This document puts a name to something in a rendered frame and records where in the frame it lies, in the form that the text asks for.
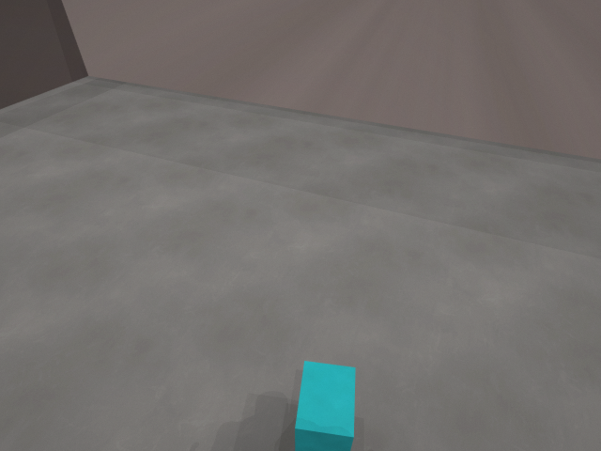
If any carton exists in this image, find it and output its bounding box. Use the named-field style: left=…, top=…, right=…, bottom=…
left=295, top=361, right=356, bottom=451

